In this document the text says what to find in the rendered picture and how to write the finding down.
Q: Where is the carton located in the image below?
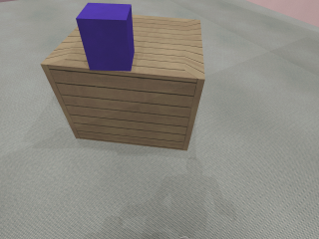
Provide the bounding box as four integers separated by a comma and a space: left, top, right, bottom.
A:
76, 2, 135, 72

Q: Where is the pedestal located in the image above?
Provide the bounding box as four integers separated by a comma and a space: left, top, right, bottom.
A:
40, 14, 205, 151

